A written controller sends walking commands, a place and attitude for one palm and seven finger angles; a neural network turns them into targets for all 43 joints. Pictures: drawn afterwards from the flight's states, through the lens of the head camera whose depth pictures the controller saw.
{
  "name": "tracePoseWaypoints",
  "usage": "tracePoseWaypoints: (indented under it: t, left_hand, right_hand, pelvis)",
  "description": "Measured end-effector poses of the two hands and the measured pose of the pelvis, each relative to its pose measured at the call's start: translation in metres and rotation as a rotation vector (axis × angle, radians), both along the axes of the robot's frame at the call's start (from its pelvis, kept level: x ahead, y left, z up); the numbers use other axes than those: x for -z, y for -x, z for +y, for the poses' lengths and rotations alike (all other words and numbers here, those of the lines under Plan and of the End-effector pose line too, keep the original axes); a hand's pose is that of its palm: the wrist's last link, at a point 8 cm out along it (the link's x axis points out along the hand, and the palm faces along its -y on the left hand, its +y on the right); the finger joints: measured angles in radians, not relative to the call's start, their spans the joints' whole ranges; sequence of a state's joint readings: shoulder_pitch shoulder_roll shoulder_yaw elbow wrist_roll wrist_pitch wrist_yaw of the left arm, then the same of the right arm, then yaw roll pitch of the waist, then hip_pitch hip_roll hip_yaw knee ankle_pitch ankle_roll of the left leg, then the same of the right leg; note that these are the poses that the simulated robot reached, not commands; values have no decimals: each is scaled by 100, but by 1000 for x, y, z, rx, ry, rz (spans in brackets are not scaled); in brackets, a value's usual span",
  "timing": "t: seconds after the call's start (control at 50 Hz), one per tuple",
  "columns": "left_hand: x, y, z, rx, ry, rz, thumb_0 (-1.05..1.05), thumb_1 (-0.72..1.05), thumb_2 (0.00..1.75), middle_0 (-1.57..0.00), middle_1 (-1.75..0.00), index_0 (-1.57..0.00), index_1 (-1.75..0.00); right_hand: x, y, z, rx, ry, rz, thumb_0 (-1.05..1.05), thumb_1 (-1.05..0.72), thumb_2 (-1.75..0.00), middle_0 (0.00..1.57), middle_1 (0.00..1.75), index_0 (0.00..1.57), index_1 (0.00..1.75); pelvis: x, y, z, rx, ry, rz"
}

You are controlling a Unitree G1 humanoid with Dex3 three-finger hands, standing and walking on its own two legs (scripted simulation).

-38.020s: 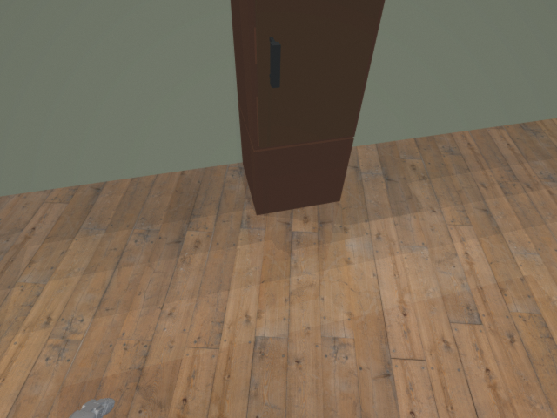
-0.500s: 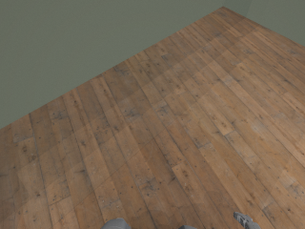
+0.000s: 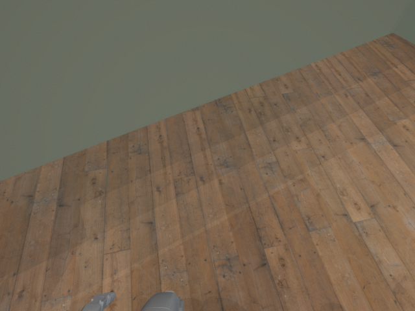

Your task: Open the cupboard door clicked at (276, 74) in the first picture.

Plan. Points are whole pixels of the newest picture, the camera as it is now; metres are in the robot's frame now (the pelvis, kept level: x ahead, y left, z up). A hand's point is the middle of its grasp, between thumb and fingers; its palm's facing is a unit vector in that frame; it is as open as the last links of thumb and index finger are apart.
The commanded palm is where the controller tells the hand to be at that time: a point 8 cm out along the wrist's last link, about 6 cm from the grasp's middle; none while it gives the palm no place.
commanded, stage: turn to face it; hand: left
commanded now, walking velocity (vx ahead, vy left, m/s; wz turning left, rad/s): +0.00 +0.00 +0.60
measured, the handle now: out of the picture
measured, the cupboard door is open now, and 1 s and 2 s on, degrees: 44 44 44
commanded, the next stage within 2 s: none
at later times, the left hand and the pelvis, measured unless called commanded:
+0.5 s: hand out of the picture +0.05 +0.22 -0.16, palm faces +0.30 -0.90 -0.30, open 7.4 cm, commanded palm none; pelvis +0.02 -0.02 -0.01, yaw +19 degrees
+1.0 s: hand out of the picture +0.00 +0.24 -0.17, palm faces +0.57 -0.78 -0.24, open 7.4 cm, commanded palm none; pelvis +0.03 +0.00 +0.00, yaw +36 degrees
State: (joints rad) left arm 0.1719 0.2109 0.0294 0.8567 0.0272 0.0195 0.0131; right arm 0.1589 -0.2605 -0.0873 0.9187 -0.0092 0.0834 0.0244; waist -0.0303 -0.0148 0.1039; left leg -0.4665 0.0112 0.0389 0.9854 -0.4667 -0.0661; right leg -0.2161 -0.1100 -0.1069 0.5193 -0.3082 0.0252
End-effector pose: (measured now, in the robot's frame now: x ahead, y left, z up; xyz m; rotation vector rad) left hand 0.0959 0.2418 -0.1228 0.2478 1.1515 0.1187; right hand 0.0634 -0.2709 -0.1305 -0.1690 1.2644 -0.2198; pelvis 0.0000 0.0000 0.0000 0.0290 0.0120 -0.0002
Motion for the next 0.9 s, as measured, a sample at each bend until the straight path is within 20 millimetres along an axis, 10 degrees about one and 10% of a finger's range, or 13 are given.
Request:
tracePoseWaypoints:
  t: [0.16,0.3,0.56,0.76,0.9]
  left_hand:
    - [37,53,27,-156,50,94,1,90,89,-20,-30,-21,-30]
    - [21,61,43,-254,7,79,1,91,89,-20,-30,-20,-29]
    - [-1,81,8,-389,-28,-1,1,91,89,-20,-30,-20,-29]
    - [39,139,4,-550,94,83,1,90,89,-20,-30,-21,-30]
    - [29,149,26,-638,65,86,1,91,89,-20,-30,-20,-29]
  right_hand:
    - [-2,-65,26,-174,56,-88,0,-91,-90,19,30,20,30]
    - [-7,-81,39,-272,49,-72,0,-91,-90,20,30,20,30]
    - [3,-130,30,-389,-10,-40,0,-91,-90,20,30,20,30]
    - [-9,-181,91,-573,33,-122,0,-91,-90,19,30,20,30]
    - [-19,-177,112,-654,50,-89,0,-91,-90,20,30,20,30]
  pelvis:
    - [19,-7,16,-106,16,6]
    - [8,-9,8,-189,40,5]
    - [4,-22,-19,-363,15,-10]
    - [17,-25,7,-489,28,1]
    - [4,-27,9,-566,56,-7]
